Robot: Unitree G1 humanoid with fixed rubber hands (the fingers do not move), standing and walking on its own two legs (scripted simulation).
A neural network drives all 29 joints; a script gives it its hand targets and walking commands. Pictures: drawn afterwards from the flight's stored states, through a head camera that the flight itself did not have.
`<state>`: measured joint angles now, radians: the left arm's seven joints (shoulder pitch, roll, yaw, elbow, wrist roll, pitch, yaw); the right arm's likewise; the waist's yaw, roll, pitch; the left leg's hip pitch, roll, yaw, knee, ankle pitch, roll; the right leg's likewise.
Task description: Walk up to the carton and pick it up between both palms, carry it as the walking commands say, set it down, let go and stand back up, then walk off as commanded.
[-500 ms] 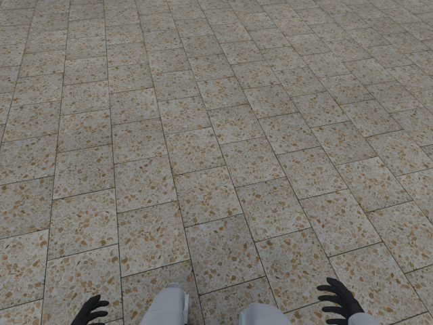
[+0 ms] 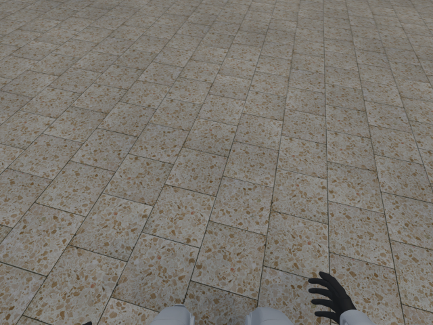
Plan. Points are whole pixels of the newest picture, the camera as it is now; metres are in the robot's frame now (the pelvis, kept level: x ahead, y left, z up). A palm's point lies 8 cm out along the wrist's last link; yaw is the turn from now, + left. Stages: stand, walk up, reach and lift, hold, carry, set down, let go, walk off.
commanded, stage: walk up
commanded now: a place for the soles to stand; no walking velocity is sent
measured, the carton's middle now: out of the picture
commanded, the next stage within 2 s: none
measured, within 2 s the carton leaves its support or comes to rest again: neither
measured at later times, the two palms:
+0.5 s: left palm out of the picture -0.02 +0.40 -0.15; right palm (229, 249) +0.29 -0.02 -0.11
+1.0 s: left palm out of the picture +0.14 +0.57 -0.10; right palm (160, 228) +0.35 +0.14 -0.14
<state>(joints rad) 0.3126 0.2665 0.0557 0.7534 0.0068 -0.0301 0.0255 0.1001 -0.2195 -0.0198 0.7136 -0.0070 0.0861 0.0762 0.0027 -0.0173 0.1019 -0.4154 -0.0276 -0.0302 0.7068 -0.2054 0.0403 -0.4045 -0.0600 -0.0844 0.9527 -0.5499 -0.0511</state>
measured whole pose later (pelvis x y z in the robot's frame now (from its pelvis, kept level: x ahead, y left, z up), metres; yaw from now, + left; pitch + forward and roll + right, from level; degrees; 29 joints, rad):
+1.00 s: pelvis +0.19 +0.33 +0.00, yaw +30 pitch -1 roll -2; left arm 0.32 0.12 0.07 0.82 0.06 -0.09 0.09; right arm 0.26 -0.24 -0.03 0.92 -0.09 0.05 0.08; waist -0.03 0.11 0.00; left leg -0.57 0.00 0.02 1.17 -0.41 -0.02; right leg -0.32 -0.08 -0.18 0.69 -0.35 0.00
